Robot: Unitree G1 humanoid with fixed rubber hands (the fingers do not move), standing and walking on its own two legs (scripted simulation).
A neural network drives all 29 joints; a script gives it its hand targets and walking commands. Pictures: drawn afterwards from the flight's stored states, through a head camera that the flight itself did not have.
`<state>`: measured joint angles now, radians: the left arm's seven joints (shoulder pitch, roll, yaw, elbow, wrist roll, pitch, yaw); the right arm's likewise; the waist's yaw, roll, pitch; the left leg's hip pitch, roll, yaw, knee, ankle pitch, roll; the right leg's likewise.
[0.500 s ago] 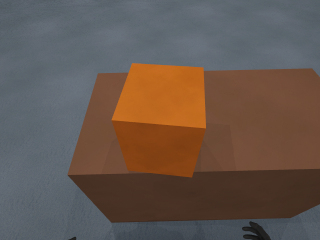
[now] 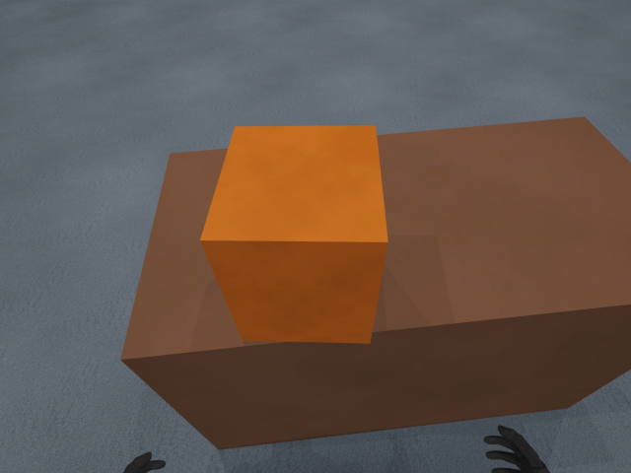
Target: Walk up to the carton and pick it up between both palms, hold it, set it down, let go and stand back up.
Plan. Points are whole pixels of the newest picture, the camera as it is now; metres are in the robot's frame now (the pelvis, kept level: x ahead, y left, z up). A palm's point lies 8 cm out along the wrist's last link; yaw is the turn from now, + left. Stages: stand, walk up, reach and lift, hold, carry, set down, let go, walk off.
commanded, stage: walk up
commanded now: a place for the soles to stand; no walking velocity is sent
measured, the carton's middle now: (305, 239) +0.42 +0.02 +0.04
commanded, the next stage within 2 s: reach and lift in 0.62 s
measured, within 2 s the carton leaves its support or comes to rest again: neither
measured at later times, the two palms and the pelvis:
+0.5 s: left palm out of the picture +0.10 +0.26 -0.08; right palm out of the picture +0.05 -0.26 -0.10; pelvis -0.01 +0.01 +0.01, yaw -4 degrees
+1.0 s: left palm (154, 460) +0.16 +0.22 -0.06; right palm out of the picture +0.10 -0.25 -0.07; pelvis -0.04 -0.02 +0.01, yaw -1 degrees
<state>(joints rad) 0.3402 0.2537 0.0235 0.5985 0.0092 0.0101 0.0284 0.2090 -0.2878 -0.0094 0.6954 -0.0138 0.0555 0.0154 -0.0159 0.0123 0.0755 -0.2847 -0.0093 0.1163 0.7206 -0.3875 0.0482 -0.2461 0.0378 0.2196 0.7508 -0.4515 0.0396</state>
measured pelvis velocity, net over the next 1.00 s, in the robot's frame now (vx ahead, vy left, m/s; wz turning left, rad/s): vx -0.04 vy -0.02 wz -0.02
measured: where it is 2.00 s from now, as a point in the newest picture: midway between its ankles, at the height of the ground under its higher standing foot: outside the picture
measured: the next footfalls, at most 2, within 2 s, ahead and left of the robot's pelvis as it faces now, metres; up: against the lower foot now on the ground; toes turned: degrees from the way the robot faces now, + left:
none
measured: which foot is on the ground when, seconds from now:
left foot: down 0.00-1.00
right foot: down 0.00-1.00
